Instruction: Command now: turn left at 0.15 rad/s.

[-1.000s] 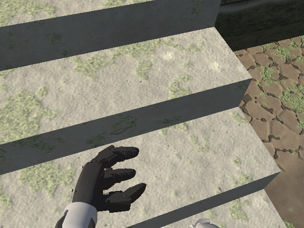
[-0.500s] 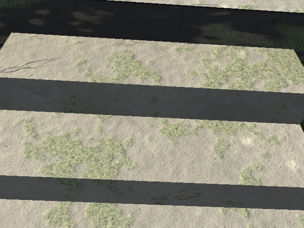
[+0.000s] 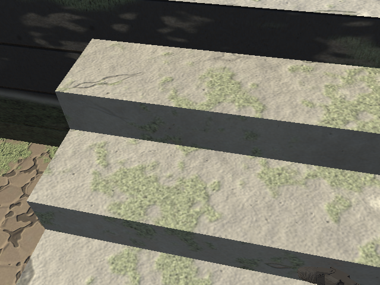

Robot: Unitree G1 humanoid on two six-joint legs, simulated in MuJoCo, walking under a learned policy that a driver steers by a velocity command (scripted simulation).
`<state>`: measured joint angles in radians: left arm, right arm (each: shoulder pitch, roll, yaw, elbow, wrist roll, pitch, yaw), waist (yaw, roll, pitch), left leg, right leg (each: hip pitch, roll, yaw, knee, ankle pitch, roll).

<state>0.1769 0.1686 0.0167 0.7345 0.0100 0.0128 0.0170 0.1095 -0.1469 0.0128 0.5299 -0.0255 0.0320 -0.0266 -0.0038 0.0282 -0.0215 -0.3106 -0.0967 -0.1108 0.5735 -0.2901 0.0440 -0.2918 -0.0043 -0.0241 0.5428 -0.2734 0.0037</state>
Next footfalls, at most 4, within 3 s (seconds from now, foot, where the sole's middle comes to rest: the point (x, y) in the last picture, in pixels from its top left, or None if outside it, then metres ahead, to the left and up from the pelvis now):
2.92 right None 0.04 -0.20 -0.77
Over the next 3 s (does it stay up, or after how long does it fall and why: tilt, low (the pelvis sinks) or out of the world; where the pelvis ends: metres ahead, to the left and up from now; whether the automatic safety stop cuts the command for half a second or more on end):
stays up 0.11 -0.10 -0.01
